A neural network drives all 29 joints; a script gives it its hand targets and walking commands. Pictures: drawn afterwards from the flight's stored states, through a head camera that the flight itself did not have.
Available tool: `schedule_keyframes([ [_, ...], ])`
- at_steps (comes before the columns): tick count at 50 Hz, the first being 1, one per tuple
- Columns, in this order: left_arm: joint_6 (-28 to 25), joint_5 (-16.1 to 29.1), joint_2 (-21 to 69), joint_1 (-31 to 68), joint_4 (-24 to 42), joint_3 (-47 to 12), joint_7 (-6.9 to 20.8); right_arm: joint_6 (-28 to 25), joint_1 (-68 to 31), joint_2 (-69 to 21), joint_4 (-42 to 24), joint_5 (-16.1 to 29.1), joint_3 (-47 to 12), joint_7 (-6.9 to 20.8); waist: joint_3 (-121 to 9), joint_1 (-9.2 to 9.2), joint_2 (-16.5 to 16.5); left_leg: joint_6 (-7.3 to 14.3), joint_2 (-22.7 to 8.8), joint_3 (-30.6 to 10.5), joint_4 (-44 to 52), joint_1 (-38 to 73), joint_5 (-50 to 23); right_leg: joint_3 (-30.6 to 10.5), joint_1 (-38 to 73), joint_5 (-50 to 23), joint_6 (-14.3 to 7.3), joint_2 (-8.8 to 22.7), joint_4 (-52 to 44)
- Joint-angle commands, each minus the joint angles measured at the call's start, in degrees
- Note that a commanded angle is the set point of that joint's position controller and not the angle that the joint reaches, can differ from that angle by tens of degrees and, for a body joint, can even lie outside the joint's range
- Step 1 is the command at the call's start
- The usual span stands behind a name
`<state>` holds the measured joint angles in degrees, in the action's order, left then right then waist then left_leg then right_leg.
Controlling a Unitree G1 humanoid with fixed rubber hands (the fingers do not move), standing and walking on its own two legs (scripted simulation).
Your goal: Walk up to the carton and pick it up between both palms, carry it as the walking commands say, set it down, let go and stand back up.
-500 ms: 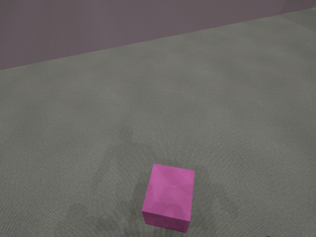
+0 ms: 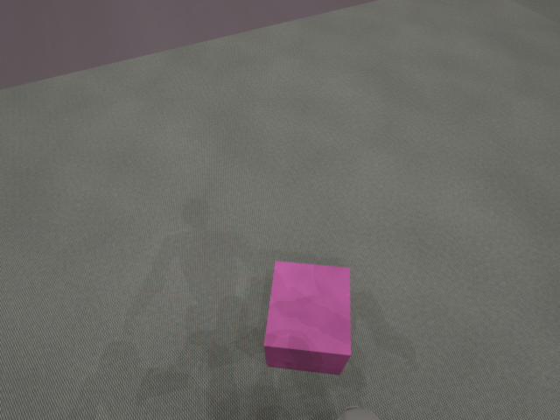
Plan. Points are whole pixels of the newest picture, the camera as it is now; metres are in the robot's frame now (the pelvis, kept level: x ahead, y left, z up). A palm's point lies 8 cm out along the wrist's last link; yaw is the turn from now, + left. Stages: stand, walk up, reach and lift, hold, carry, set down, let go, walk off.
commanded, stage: walk up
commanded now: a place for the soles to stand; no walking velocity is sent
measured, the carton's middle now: (307, 318) +0.50 -0.07 -0.64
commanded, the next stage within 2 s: none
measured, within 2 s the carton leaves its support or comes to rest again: neither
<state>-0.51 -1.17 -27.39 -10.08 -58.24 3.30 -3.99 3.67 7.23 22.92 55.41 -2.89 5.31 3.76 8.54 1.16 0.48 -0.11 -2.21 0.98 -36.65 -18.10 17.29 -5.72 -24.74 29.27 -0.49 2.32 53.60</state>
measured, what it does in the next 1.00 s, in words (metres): steps on the spot: right foot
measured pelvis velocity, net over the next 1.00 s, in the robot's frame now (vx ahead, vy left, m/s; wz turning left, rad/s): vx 0.02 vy -0.01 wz -0.20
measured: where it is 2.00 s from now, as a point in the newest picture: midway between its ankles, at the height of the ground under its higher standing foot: outside the picture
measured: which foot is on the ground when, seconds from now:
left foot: down 0.00-1.00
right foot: up 0.00-0.20, down 0.22-1.00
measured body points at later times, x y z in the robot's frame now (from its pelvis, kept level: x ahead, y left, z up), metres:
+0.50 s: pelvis +0.03 +0.00 +0.00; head +0.06 -0.01 +0.45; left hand +0.21 +0.30 -0.11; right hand +0.07 -0.33 -0.12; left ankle +0.03 +0.15 -0.72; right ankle +0.03 -0.10 -0.72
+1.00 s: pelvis +0.02 -0.01 +0.02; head +0.04 -0.02 +0.47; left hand +0.18 +0.26 -0.11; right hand +0.04 -0.32 -0.12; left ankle +0.08 +0.13 -0.72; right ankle +0.03 -0.11 -0.72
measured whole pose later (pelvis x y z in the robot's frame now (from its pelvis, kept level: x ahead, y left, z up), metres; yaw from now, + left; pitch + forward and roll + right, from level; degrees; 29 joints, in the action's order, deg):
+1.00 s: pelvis +0.02 -0.01 +0.02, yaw -11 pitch -2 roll +0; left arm 0.9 -0.5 -19.9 -4.9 -60.2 1.2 2.1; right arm -2.1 6.5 21.0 61.7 0.0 -0.4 -0.3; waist 4.6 0.5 0.8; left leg -1.5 -2.4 -0.6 -23.8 -11.3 10.4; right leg -1.5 -12.1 10.9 -2.0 -2.4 25.3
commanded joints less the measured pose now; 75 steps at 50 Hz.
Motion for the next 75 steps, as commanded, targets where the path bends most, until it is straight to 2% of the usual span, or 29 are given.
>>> schedule_keyframes([
  [1,-0.98,0.06,-9.29,-5.94,2.53,2.62,1.77,-2.88,-2.1,15.49,-6.28,1.03,3.21,-2.51,-7.48,-1.07,8.03,10.32,-11.53,-12.82,18.15,6.09,10.02,1.3,-4.69,-4.66,-0.09,-0.71,3.33],
  [5,-0.42,-0.54,-7.39,-0.75,5.03,2.69,3.07,-4.7,3.04,15.25,-5.51,1.62,2.95,-3.39,-6.83,1.52,4.26,13.18,-18.08,-15.54,15.95,9.61,-7.22,1.22,-2.19,-4.19,0.36,-0.62,-6.34],
  [9,-0.59,-0.97,-7.29,-3.4,5.65,3.71,4.01,-5.02,1.01,14.11,-6.26,2.83,1.93,-4.01,-8.26,-1.55,5.42,10.66,-16.49,-8.07,8.34,4.95,-27.42,5.37,11.05,-11.76,-1.3,-1.32,-19.48],
  [10,-0.99,-1.1,-6.54,-5.74,5.77,3.7,3.79,-4.98,1.27,13.26,-6.07,2.68,1.46,-4.22,-8.94,-3.08,3.53,7.98,-14.27,-5.77,4.4,5.22,-26.55,2.71,14.33,-18.4,-2.54,-1.49,-28.16],
  [12,-0.99,-1.51,-11.53,-3.31,6.77,4.23,4.1,-4.76,3.82,9.81,-6.53,3.42,-0.02,-4.58,-12.11,-1.17,-10.1,1.85,-3.99,1.92,-6.02,-0.92,-9.32,-15.52,21.18,-38.99,-8.48,9.66,-31.7],
  [13,-0.91,-0.37,-11.45,-0.6,7.22,3.37,3.87,-4.67,0.67,9.6,-6.51,4.0,0.35,-4.97,-9.46,-0.9,-9.52,1.6,0.94,2.38,-5.42,0.07,5.75,-15.78,15.94,-39.45,-13.36,11.7,-29.35],
  [14,-0.69,-0.1,-11.24,0.01,7.84,3.16,3.69,-4.79,1.43,9.28,-5.65,3.69,0.15,-5.44,-8.74,-1.4,-9.42,2.48,1.02,0.99,-5.43,1.81,12.75,-16.74,12.72,-40.05,-15.37,13.08,-27.14],
  [15,-0.69,-0.44,-8.52,0.23,8.3,2.08,3.77,-5.33,3.58,8.98,-4.67,3.87,0.02,-5.35,-10.04,-0.11,-6.39,3.43,0.44,-0.93,-0.16,6.07,13.34,-14.81,11.22,-40.74,-14.66,11.94,-25.18],
  [16,-0.29,-0.4,-9.16,2.27,8.1,2.13,3.77,-5.61,5.39,10.14,-3.44,4.02,0.0,-5.17,-11.09,0.69,-4.86,3.45,-0.7,-2.1,3.7,10.33,2.41,-7.87,10.23,-39.99,-11.85,7.91,-23.52],
  [18,-0.19,-0.32,-7.32,4.7,8.99,2.32,3.84,-6.3,7.86,13.65,-2.72,2.36,0.84,-5.71,-12.7,2.08,-0.49,6.19,-9.55,-8.5,9.88,12.21,-16.64,-1.38,9.06,-38.24,-3.75,1.02,-15.5],
  [19,0.24,-0.12,-7.72,5.14,10.07,2.26,4.16,-6.77,7.65,15.56,-2.67,2.12,1.62,-6.12,-12.19,2.07,-0.18,8.77,-13.4,-12.56,11.25,15.16,-18.65,-0.61,4.24,-29.55,-1.52,-1.13,-12.88],
  [20,1.06,0.21,-5.05,4.98,10.36,2.02,4.64,-6.91,5.61,16.07,-2.95,1.68,1.2,-6.52,-9.4,0.75,2.94,12.03,-17.45,-16.39,13.87,16.59,-22.29,0.84,-1.62,-9.15,-1.34,-3.3,-9.71],
  [21,1.39,-0.27,-6.13,3.1,9.94,2.26,4.79,-7.19,5.26,17.39,-4.12,1.98,1.83,-6.43,-9.07,0.41,7.33,16.3,-21.31,-17.74,13.02,14.31,-23.55,1.37,-1.54,2.03,-0.44,-1.72,-4.38],
  [24,0.52,0.51,-6.01,0.86,7.99,3.09,5.17,-7.2,0.8,15.12,-5.73,1.72,1.14,-6.36,-4.92,-2.17,8.49,11.86,-16.87,-10.73,9.34,7.57,-28.18,2.36,3.37,-5.91,-1.78,0.07,-14.83],
  [25,-0.11,0.3,-6.71,-0.8,8.26,3.33,5.36,-7.08,-0.68,14.63,-5.62,1.95,1.04,-6.19,-7.82,-2.96,3.62,8.4,-11.66,-4.85,5.33,7.11,-28.25,2.4,9.24,-20.65,-2.53,-0.69,-22.33],
  [26,-0.52,-0.65,-7.85,-2.34,7.04,3.66,5.27,-6.9,-0.48,13.04,-5.51,2.42,0.0,-5.99,-10.53,-3.87,-1.34,3.89,-6.61,0.35,-1.72,2.7,-25.42,-3.15,17.03,-33.96,-4.75,2.03,-25.88],
  [27,-0.46,-0.63,-10.49,-2.73,8.21,4.59,5.18,-6.72,0.06,10.91,-6.44,3.81,-0.53,-5.79,-13.56,-4.55,-8.5,0.29,-0.44,3.65,-9.99,-4.04,-17.15,-12.52,24.14,-39.13,-10.18,6.53,-27.67],
  [28,-0.7,-0.21,-9.57,-1.14,8.45,3.43,4.68,-6.15,1.23,9.3,-6.47,3.57,-1.86,-5.7,-12.13,-3.33,-10.71,-0.01,1.59,2.94,-12.52,-7.75,12.74,-18.9,24.17,-44.56,-14.27,13.57,-30.59],
  [29,-0.92,-0.16,-8.68,0.55,8.5,2.96,4.73,-6.23,1.34,9.65,-5.17,3.76,-1.02,-5.85,-12.12,-2.88,-7.71,0.91,-0.38,-0.53,-12.12,-2.17,20.79,-19.55,17.65,-42.78,-17.24,15.25,-29.82],
  [31,-0.16,-0.18,-7.19,3.92,9.46,2.41,4.14,-6.16,1.63,9.65,-3.74,3.92,-1.17,-5.46,-8.95,-1.81,-5.91,2.14,-0.41,-1.92,-6.03,-0.27,20.53,-9.97,13.49,-35.35,-13.77,10.16,-28.4],
  [35,0.41,1.1,-5.97,8.52,9.36,1.28,4.34,-6.68,5.06,9.7,-1.54,3.09,-1.6,-5.82,-12.75,0.46,-2.77,1.53,-0.59,-1.87,11.43,10.21,-8.13,-4.94,11.85,-34.82,-5.56,6.16,-25.62],
  [38,0.95,1.18,-4.91,8.08,8.53,2.04,4.78,-7.41,0.15,14.34,-1.38,2.06,-1.0,-6.06,-12.06,-2.02,3.3,5.31,-10.45,-13.71,17.54,6.93,-13.94,-1.82,12.97,-20.83,-2.03,-0.21,-22.04],
  [40,1.72,1.07,-4.82,5.47,5.2,2.24,5.36,-6.91,-3.55,14.98,-0.71,2.31,-1.27,-5.72,-5.54,-3.68,4.12,6.16,-10.05,-12.28,17.09,-3.38,3.35,-0.71,14.95,-6.15,-2.43,-0.74,-26.8],
  [43,0.56,0.65,-5.14,7.69,3.17,1.39,5.56,-6.54,-3.96,10.29,0.76,2.73,-3.06,-5.14,-4.01,-1.73,-1.05,2.7,-3.95,-7.3,17.56,3.25,5.41,-8.18,8.66,-6.37,-3.83,3.52,-35.78],
  [50,-0.38,0.56,-4.24,11.39,2.07,0.88,5.25,-6.89,-2.38,10.71,4.29,2.8,-3.04,-4.75,-8.92,-0.21,-1.83,3.03,-4.23,-6.23,17.46,9.14,-6.49,-5.15,13.54,-16.42,-2.75,3.48,-36.57],
  [55,-0.25,0.79,-5.3,9.73,1.16,0.96,5.12,-6.7,-3.52,11.33,4.61,2.9,-3.09,-4.74,-10.09,-0.5,-2.35,3.05,-4.79,-6.92,18.01,9.1,-3.78,-4.89,13.41,-12.47,-2.4,3.43,-37.84],
  [60,-0.37,0.96,-4.68,9.98,0.27,0.96,5.07,-6.83,-4.46,11.15,5.37,3.02,-3.43,-4.7,-12.46,-1.19,-1.9,2.97,-5.82,-8.17,17.77,9.0,-11.91,-2.33,16.59,-21.2,-2.03,3.48,-35.62],
  [62,-1.14,1.12,-3.7,9.38,-0.34,-0.22,4.82,-6.98,-5.2,9.43,5.87,3.02,-3.79,-4.33,-14.01,-0.79,-1.35,3.04,-5.24,-7.19,19.31,13.19,-7.39,-3.04,16.41,-18.96,-1.95,4.46,-38.34],
  [75,-0.89,1.23,-4.48,8.19,-2.15,0.18,4.22,-6.89,-5.84,10.65,6.75,2.82,-3.47,-4.6,-10.77,-1.37,0.69,2.58,-5.88,-7.71,19.87,10.63,-17.5,0.2,20.04,-25.64,-1.55,4.01,-36.27],
])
